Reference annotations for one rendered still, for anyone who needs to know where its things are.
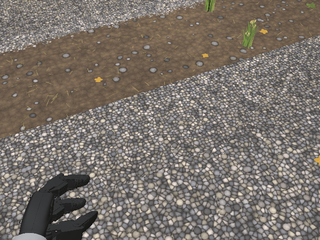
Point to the robot left hand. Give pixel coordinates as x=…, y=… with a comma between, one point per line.
x=43, y=208

